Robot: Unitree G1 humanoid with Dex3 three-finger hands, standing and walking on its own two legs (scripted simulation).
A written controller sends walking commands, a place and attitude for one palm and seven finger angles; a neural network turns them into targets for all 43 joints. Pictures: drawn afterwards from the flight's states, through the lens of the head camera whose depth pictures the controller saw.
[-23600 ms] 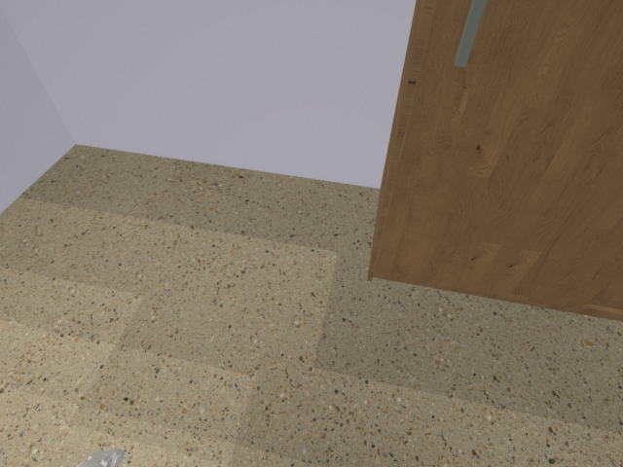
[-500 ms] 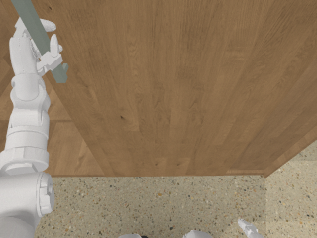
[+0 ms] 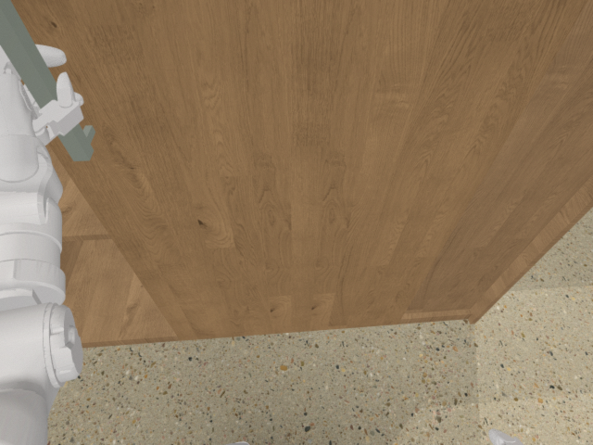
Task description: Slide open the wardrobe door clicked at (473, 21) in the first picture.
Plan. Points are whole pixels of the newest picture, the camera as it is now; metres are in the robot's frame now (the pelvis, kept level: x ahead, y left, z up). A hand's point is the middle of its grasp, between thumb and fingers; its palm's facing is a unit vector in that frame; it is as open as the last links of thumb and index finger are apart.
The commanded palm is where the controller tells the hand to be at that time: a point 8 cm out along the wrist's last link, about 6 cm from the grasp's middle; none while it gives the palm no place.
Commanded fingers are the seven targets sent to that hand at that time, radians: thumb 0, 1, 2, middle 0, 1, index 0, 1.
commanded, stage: stop walking and hold the door there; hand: left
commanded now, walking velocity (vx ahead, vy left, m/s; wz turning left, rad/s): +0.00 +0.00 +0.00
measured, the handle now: (32, 48) +0.49 +0.32 +0.27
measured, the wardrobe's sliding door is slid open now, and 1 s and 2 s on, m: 0.44 0.44 0.44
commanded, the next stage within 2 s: loosen the grip on the handle in 0.26 s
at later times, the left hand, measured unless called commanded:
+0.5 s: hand (58, 99) +0.45 +0.30 +0.23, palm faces +0.41 -0.89 -0.17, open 6.1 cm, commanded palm +0.41 +0.33 +0.21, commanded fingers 0.00 -0.07 0.43 -0.45 -1.40 -0.45 -1.40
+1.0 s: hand (58, 108) +0.45 +0.31 +0.21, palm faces +0.41 -0.89 -0.18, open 13.5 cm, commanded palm +0.41 +0.34 +0.21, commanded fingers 0.00 -0.55 0.20 -0.25 -1.15 -0.25 -1.15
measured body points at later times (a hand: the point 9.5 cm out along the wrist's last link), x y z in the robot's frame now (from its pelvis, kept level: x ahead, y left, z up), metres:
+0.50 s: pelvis +0.00 +0.00 +0.00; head +0.02 +0.00 +0.45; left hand +0.43 +0.35 +0.24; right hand +0.10 -0.27 -0.10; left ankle +0.07 +0.11 -0.73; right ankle -0.02 -0.09 -0.73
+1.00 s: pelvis -0.02 +0.02 -0.01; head +0.01 +0.04 +0.44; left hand +0.43 +0.35 +0.22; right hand +0.03 -0.24 -0.12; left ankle +0.07 +0.11 -0.73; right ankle -0.02 -0.09 -0.73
